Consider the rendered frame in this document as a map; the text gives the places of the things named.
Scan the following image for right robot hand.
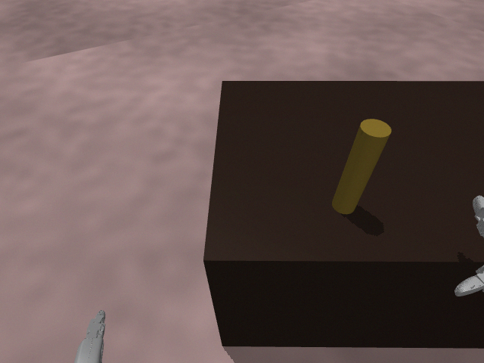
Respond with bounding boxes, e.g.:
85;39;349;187
455;196;484;296

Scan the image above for left robot hand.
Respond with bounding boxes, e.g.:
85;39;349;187
74;310;105;363

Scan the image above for can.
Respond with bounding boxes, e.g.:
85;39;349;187
332;119;392;214

